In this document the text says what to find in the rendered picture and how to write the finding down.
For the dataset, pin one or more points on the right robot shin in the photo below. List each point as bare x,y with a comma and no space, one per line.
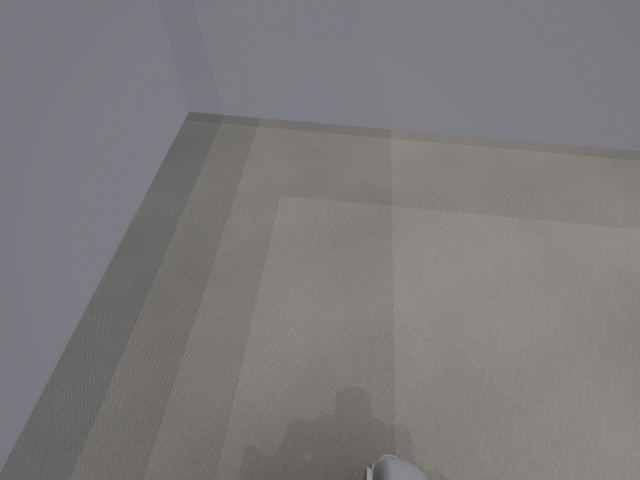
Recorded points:
387,456

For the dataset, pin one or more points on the right robot thigh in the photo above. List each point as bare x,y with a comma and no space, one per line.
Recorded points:
393,469

